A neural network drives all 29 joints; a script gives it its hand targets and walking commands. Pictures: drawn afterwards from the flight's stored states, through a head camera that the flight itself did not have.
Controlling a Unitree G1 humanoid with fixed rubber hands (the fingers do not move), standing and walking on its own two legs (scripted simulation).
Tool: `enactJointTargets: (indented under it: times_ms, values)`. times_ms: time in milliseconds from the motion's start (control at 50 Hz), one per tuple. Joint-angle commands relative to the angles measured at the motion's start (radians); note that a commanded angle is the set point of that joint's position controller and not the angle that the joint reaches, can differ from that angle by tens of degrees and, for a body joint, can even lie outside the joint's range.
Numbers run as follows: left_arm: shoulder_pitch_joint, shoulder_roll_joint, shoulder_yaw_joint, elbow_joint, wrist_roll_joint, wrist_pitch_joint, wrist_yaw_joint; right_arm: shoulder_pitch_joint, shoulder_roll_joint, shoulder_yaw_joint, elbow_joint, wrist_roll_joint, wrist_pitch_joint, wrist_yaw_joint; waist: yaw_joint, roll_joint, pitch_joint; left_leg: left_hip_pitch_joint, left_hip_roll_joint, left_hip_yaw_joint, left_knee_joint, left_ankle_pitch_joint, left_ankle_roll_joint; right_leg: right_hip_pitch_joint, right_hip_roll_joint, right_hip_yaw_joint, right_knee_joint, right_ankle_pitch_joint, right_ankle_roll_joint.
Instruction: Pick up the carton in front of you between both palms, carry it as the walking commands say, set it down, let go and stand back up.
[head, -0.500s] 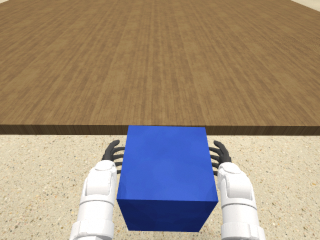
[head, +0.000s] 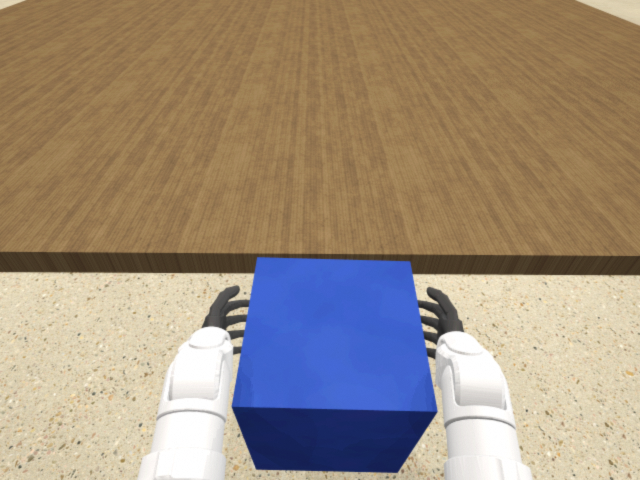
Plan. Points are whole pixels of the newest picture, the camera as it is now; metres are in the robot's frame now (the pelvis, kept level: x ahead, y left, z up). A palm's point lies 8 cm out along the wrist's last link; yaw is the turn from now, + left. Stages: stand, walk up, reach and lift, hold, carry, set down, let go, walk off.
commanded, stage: hold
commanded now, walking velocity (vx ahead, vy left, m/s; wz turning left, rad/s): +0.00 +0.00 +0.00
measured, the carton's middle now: (330, 369) +0.29 +0.00 -0.03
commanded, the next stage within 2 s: carry in 0.22 s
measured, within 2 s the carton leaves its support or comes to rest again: neither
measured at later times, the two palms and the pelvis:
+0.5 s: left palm (236, 308) +0.32 +0.13 +0.07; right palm (462, 315) +0.32 -0.17 +0.07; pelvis +0.04 -0.02 -0.01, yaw +1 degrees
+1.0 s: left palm (284, 197) +0.56 +0.09 +0.07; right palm (452, 205) +0.56 -0.21 +0.07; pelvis +0.29 -0.06 -0.02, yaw +1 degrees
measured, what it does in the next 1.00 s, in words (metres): walks ahead: left foot, then right foot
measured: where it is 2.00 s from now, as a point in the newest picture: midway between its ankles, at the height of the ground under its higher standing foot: (332, 333)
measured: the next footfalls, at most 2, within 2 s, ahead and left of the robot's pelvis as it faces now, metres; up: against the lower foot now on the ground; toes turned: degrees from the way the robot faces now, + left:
left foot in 0.62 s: +0.14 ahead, +0.10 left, +0.00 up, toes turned +8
right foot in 0.94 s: +0.39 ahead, -0.14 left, +0.00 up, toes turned -12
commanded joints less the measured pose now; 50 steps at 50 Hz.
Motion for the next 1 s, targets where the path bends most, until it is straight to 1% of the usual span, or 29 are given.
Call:
enactJointTargets:
  times_ms: [0, 180, 200, 240, 260, 320, 360, 380, 400, 420, 440, 460, 500, 540, 580, 600, 620, 640, 660, 680, 700, 720, 780, 840, 900, 920, 940, 960, 980]
  values:
    - [-0.51, -0.917, -0.536, -0.066, -0.281, -0.046, -0.248, -0.442, 0.931, 0.53, -0.015, 0.264, -0.022, 0.237, 0.0, -0.001, -0.215, 0.049, -0.066, 0.061, -0.04, 0.174, -0.006, 0.028, 0.064, -0.061, -0.045, 0.195, 0.013]
    - [-0.524, -0.919, -0.534, -0.059, -0.279, -0.048, -0.251, -0.455, 0.932, 0.527, -0.007, 0.263, -0.023, 0.238, 0.0, 0.0, -0.208, 0.04, -0.064, 0.062, -0.04, 0.147, -0.004, 0.021, 0.062, -0.063, -0.045, 0.167, 0.011]
    - [-0.539, -0.92, -0.546, -0.06, -0.285, -0.048, -0.25, -0.472, 0.939, 0.528, -0.002, 0.265, -0.023, 0.237, 0.006, 0.026, -0.192, -0.08, 0.104, 0.025, 0.032, -0.018, 0.014, -0.12, -0.1, -0.035, 0.045, -0.004, -0.011]
    - [-0.549, -0.923, -0.571, -0.093, -0.311, -0.047, -0.247, -0.463, 0.939, 0.563, -0.035, 0.288, -0.021, 0.231, -0.002, 0.044, -0.184, -0.18, 0.122, -0.035, -0.046, -0.467, 0.03, -0.208, -0.075, -0.02, 0.028, -0.397, -0.019]
    - [-0.565, -0.925, -0.595, -0.125, -0.326, -0.042, -0.244, -0.477, 0.938, 0.584, -0.069, 0.304, -0.017, 0.226, 0.0, 0.051, -0.168, -0.204, 0.124, -0.049, -0.06, -0.566, 0.043, -0.255, -0.058, -0.039, 0.056, -0.463, -0.02]
    - [-0.569, -0.922, -0.68, -0.217, -0.389, -0.003, -0.231, -0.455, 0.928, 0.655, -0.164, 0.346, 0.022, 0.2, -0.002, 0.136, -0.249, -0.151, 0.202, -0.11, -0.08, -0.453, 0.08, -0.274, -0.017, -0.166, 0.217, -0.209, -0.002]
    - [-0.563, -0.908, -0.735, -0.285, -0.429, 0.042, -0.222, -0.439, 0.908, 0.703, -0.24, 0.376, 0.07, 0.183, -0.001, 0.142, -0.286, -0.18, 0.202, -0.07, -0.054, -0.469, 0.092, -0.233, -0.01, -0.201, 0.138, -0.229, -0.012]
    - [-0.56, -0.898, -0.754, -0.315, -0.446, 0.07, -0.217, -0.445, 0.895, 0.731, -0.28, 0.396, 0.099, 0.177, 0.001, 0.105, -0.279, -0.245, 0.175, -0.018, -0.014, -0.482, 0.078, -0.176, -0.026, -0.18, 0.085, -0.258, -0.02]
    - [-0.556, -0.881, -0.765, -0.341, -0.461, 0.099, -0.21, -0.453, 0.882, 0.756, -0.315, 0.415, 0.129, 0.17, 0.007, 0.006, -0.258, -0.344, 0.126, 0.065, 0.106, -0.454, 0.049, -0.111, -0.102, -0.07, -0.007, -0.34, -0.042]
    - [-0.53, -0.857, -0.767, -0.353, -0.468, 0.13, -0.202, -0.472, 0.868, 0.776, -0.346, 0.434, 0.161, 0.165, 0.021, -0.192, -0.246, -0.487, 0.06, 0.183, 0.342, -0.368, 0.007, -0.026, -0.247, 0.161, -0.121, -0.449, -0.097]
    - [-0.503, -0.827, -0.76, -0.354, -0.469, 0.161, -0.193, -0.491, 0.854, 0.791, -0.365, 0.45, 0.194, 0.163, 0.029, -0.277, -0.191, -0.643, 0.036, 0.224, 0.421, -0.323, -0.008, 0.042, -0.351, 0.337, -0.178, -0.414, -0.163]
    - [-0.486, -0.81, -0.773, -0.389, -0.477, 0.191, -0.182, -0.499, 0.858, 0.818, -0.387, 0.484, 0.224, 0.163, 0.027, -0.244, -0.166, -0.675, 0.08, 0.188, 0.414, -0.335, 0.003, 0.043, -0.383, 0.358, -0.169, -0.28, -0.209]
    - [-0.493, -0.81, -0.788, -0.474, -0.503, 0.241, -0.165, -0.487, 0.862, 0.838, -0.422, 0.537, 0.269, 0.164, 0.032, -0.142, -0.23, -0.595, 0.073, 0.217, 0.302, -0.29, 0.004, 0.056, -0.348, 0.213, -0.129, -0.102, -0.193]
    - [-0.468, -0.819, -0.811, -0.542, -0.536, 0.284, -0.157, -0.422, 0.873, 0.856, -0.461, 0.566, 0.308, 0.158, 0.023, -0.15, -0.297, -0.43, 0.024, 0.288, 0.155, -0.162, 0.001, 0.025, -0.273, 0.047, -0.065, -0.009, -0.146]
    - [-0.399, -0.833, -0.825, -0.574, -0.549, 0.325, -0.158, -0.35, 0.873, 0.852, -0.495, 0.568, 0.343, 0.149, 0.008, -0.12, -0.356, -0.09, 0.017, 0.32, 0.003, -0.023, 0.005, -0.151, -0.197, -0.106, 0.06, -0.06, -0.096]
    - [-0.364, -0.833, -0.827, -0.581, -0.55, 0.344, -0.162, -0.305, 0.868, 0.843, -0.507, 0.561, 0.361, 0.146, -0.004, -0.05, -0.391, 0.131, 0.094, 0.23, -0.014, -0.043, 0.026, -0.313, -0.164, -0.166, 0.179, -0.104, -0.069]
    - [-0.369, -0.825, -0.837, -0.611, -0.558, 0.366, -0.17, -0.259, 0.845, 0.827, -0.516, 0.537, 0.374, 0.141, -0.025, 0.159, -0.406, 0.283, 0.31, -0.091, -0.097, -0.23, 0.112, -0.534, -0.104, -0.257, 0.426, -0.206, -0.022]
    - [-0.394, -0.827, -0.845, -0.636, -0.58, 0.388, -0.181, -0.249, 0.832, 0.813, -0.523, 0.509, 0.383, 0.132, -0.024, 0.307, -0.332, 0.325, 0.459, -0.346, -0.121, -0.14, 0.232, -0.758, -0.053, -0.264, 0.538, -0.335, -0.009]
    - [-0.42, -0.834, -0.841, -0.645, -0.596, 0.403, -0.188, -0.258, 0.875, 0.808, -0.539, 0.513, 0.398, 0.129, -0.026, 0.227, -0.284, 0.299, 0.493, -0.349, -0.107, -0.035, 0.279, -0.818, -0.105, -0.201, 0.605, -0.391, -0.028]
    - [-0.404, -0.843, -0.834, -0.649, -0.605, 0.411, -0.195, -0.259, 0.895, 0.809, -0.571, 0.522, 0.408, 0.128, -0.029, 0.145, -0.269, 0.27, 0.476, -0.294, -0.108, 0.054, 0.272, -0.822, -0.123, -0.191, 0.634, -0.383, -0.031]
    - [-0.409, -0.846, -0.838, -0.662, -0.612, 0.416, -0.198, -0.294, 0.9, 0.815, -0.611, 0.536, 0.414, 0.127, -0.03, 0.089, -0.279, 0.256, 0.459, -0.231, -0.124, 0.038, 0.246, -0.811, -0.136, -0.189, 0.59, -0.343, -0.029]
    - [-0.43, -0.858, -0.841, -0.669, -0.62, 0.419, -0.198, -0.338, 0.899, 0.822, -0.64, 0.551, 0.421, 0.127, -0.029, 0.073, -0.277, 0.221, 0.432, -0.158, -0.149, 0.018, 0.211, -0.776, -0.14, -0.196, 0.521, -0.294, -0.023]
    - [-0.401, -0.849, -0.825, -0.678, -0.61, 0.429, -0.177, -0.357, 0.872, 0.835, -0.67, 0.593, 0.447, 0.134, -0.021, 0.14, -0.28, 0.128, 0.32, 0.062, -0.154, 0.069, 0.142, -0.609, -0.094, -0.27, 0.338, -0.111, -0.011]
    - [-0.367, -0.82, -0.8, -0.671, -0.581, 0.447, -0.156, -0.334, 0.84, 0.831, -0.646, 0.603, 0.47, 0.145, -0.018, 0.175, -0.262, 0.018, 0.281, 0.175, -0.12, 0.087, 0.107, -0.427, -0.057, -0.343, 0.194, 0.021, -0.012]
    - [-0.349, -0.801, -0.776, -0.645, -0.566, 0.462, -0.151, -0.332, 0.814, 0.826, -0.628, 0.602, 0.488, 0.148, 0.006, 0.1, -0.307, -0.175, 0.219, 0.303, 0.141, 0.17, 0.048, -0.034, -0.018, -0.415, 0.115, 0.037, -0.031]
    - [-0.336, -0.79, -0.767, -0.629, -0.56, 0.468, -0.151, -0.342, 0.793, 0.822, -0.625, 0.601, 0.495, 0.149, 0.025, 0.024, -0.351, -0.287, 0.182, 0.334, 0.339, 0.089, 0.016, 0.128, -0.118, -0.282, 0.091, -0.05, -0.046]
    - [-0.334, -0.77, -0.751, -0.609, -0.542, 0.47, -0.15, -0.38, 0.783, 0.824, -0.632, 0.604, 0.505, 0.151, 0.034, -0.222, -0.378, -0.479, 0.086, 0.337, 0.629, -0.152, -0.034, 0.202, -0.389, 0.206, -0.094, -0.273, -0.134]
    - [-0.358, -0.785, -0.747, -0.596, -0.541, 0.47, -0.149, -0.412, 0.796, 0.83, -0.634, 0.613, 0.514, 0.154, 0.033, -0.28, -0.366, -0.661, 0.048, 0.231, 0.801, -0.315, -0.02, 0.265, -0.486, 0.416, -0.161, -0.233, -0.237]
    - [-0.38, -0.816, -0.757, -0.616, -0.555, 0.47, -0.151, -0.421, 0.822, 0.829, -0.62, 0.616, 0.512, 0.158, 0.026, -0.207, -0.351, -0.709, 0.114, 0.16, 0.894, -0.301, 0.016, 0.234, -0.494, 0.371, -0.143, -0.144, -0.241]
